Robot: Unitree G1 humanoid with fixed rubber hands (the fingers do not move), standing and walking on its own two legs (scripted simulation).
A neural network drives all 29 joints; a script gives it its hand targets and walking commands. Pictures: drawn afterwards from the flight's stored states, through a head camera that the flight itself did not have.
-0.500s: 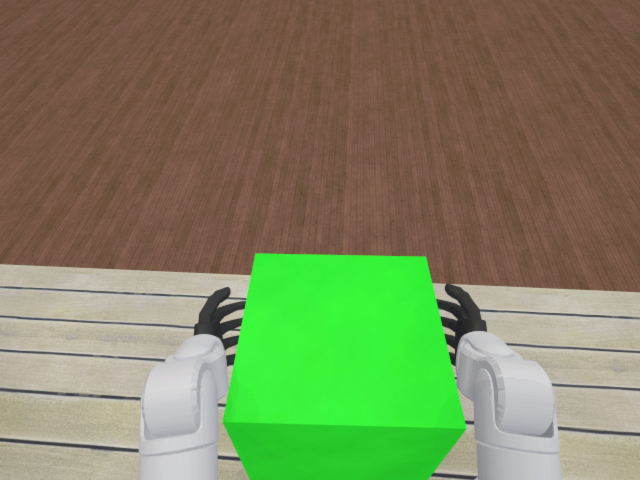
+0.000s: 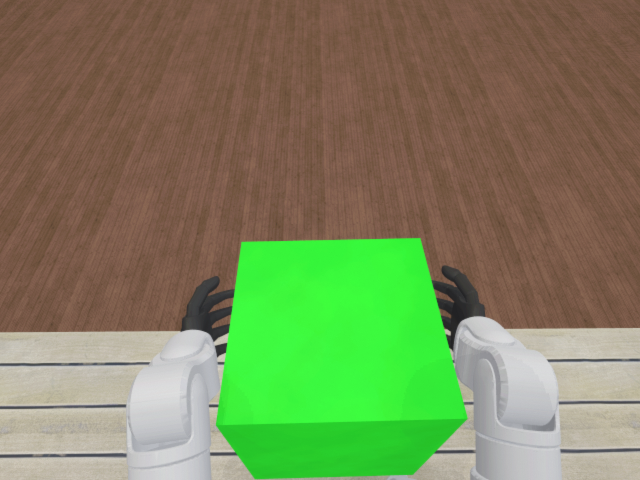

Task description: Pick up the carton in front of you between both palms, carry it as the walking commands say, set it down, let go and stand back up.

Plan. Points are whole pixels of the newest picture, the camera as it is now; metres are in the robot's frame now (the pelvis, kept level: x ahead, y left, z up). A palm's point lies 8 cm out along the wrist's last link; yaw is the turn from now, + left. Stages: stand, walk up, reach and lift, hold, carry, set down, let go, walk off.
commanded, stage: carry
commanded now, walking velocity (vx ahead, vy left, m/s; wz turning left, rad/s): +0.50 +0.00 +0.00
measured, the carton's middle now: (332, 365) +0.27 -0.01 +0.02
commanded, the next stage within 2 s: none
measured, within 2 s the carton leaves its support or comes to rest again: neither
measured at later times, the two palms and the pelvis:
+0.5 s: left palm (222, 174) +0.59 +0.15 +0.09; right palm (394, 162) +0.61 -0.15 +0.08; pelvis +0.34 -0.02 +0.00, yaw +4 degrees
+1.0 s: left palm (222, 37) +1.03 +0.18 +0.16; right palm (349, 32) +1.04 -0.12 +0.16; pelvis +0.66 +0.03 +0.00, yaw +2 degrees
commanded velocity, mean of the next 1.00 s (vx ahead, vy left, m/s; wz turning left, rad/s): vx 0.50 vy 0.00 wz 0.00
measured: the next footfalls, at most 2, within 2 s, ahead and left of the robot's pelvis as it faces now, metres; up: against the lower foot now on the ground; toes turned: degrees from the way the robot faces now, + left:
right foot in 0.10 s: +0.27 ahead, -0.10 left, +0.00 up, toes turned -9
left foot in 0.60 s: +0.60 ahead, +0.11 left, +0.00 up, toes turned +12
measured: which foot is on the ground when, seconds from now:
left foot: down 0.00-0.14, up 0.16-0.58, down 0.60-1.00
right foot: up 0.00-0.08, down 0.10-0.60, up 0.62-1.00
